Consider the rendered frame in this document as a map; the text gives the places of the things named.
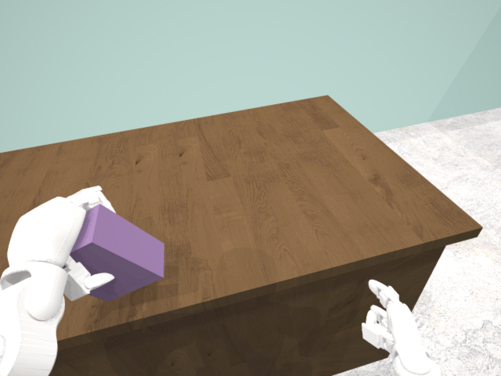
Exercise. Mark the left robot forearm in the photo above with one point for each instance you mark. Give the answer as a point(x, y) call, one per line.
point(31, 306)

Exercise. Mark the robot left hand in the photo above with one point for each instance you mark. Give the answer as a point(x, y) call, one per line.
point(48, 233)

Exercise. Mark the table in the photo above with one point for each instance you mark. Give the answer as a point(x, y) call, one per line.
point(273, 219)

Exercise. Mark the robot right hand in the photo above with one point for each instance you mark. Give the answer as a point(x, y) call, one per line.
point(395, 325)

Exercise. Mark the right robot forearm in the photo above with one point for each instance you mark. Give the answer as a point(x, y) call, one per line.
point(413, 359)

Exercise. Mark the sponge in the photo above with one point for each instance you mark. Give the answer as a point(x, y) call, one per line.
point(108, 243)

